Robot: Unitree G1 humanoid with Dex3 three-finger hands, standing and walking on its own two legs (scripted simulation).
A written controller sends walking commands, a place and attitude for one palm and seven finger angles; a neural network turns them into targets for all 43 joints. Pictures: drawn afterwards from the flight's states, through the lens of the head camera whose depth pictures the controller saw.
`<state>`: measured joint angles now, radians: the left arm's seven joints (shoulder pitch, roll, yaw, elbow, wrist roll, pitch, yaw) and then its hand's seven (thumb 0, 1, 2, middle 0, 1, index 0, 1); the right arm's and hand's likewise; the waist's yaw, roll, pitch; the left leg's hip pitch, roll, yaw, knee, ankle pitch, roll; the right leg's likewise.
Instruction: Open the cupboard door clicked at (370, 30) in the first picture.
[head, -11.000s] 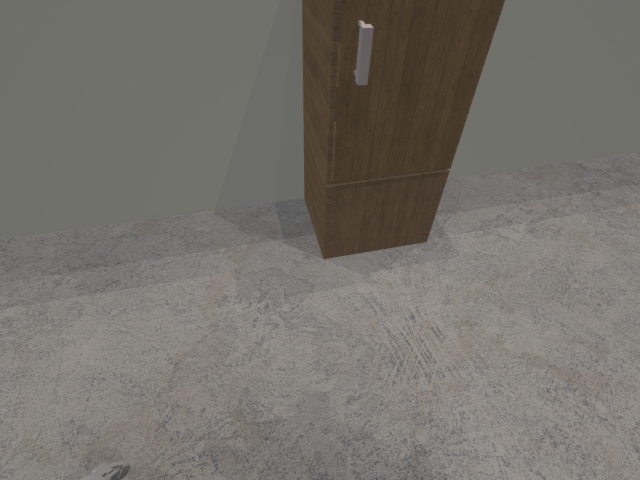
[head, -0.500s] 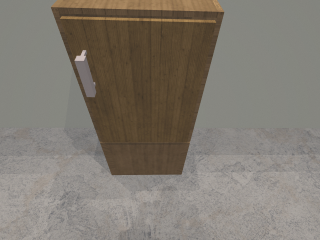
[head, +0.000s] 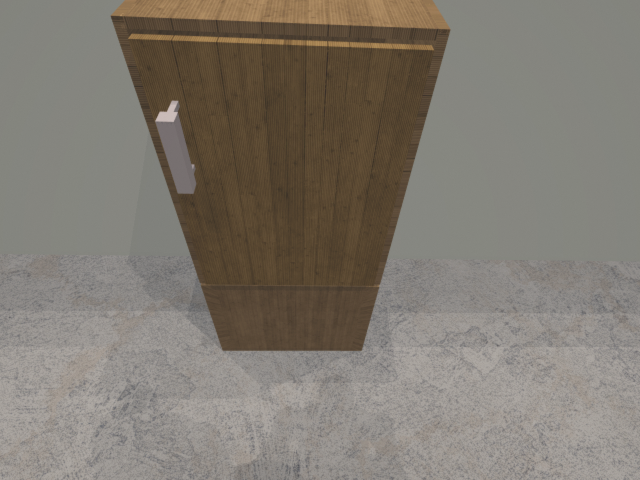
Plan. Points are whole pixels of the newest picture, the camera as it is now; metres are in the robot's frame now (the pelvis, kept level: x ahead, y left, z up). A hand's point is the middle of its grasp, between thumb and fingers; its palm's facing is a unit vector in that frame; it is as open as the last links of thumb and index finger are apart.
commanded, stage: look again from close up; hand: left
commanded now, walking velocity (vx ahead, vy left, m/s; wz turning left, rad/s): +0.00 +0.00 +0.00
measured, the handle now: (180, 147) +0.58 +0.27 +0.09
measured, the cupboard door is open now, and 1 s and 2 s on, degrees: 0 0 0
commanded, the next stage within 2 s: shuffle to correct the standing spot in 0.04 s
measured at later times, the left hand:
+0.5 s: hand out of the picture -0.02 +0.21 -0.20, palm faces +0.12 -0.98 -0.13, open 7.4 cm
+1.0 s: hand (177, 438) +0.21 +0.23 -0.17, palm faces +0.07 -0.98 -0.18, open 7.4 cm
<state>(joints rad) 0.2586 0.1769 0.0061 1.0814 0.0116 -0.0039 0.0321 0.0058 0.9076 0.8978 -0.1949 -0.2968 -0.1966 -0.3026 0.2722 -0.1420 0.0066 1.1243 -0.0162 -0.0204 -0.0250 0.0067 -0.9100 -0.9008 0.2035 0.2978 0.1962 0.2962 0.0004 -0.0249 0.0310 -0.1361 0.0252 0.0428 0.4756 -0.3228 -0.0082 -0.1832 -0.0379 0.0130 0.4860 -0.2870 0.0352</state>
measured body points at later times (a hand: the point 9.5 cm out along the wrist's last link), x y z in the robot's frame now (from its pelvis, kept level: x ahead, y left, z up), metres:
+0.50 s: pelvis +0.04 +0.04 -0.01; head +0.04 +0.08 +0.44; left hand -0.03 +0.26 -0.19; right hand +0.04 -0.20 -0.15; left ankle +0.00 +0.11 -0.74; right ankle -0.02 -0.12 -0.71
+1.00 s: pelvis +0.11 +0.04 +0.00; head +0.17 +0.06 +0.44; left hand +0.20 +0.28 -0.16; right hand +0.07 -0.17 -0.15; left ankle +0.00 +0.11 -0.74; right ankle +0.16 -0.07 -0.71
